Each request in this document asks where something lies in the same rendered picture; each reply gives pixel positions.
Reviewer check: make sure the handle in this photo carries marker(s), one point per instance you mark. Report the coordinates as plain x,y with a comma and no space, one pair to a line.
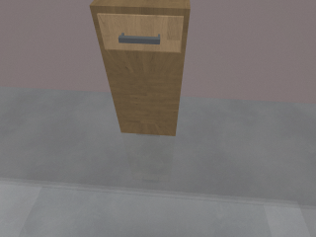
138,39

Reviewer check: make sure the drawer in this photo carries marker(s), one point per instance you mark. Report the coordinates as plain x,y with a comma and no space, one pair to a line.
170,29

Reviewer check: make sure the cabinet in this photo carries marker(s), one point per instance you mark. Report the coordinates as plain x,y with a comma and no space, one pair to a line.
145,84

